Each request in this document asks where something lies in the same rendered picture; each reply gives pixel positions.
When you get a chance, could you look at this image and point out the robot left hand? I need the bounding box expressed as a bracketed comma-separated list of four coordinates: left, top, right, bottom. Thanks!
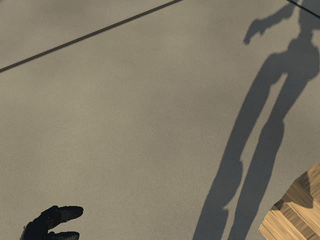
[19, 205, 84, 240]

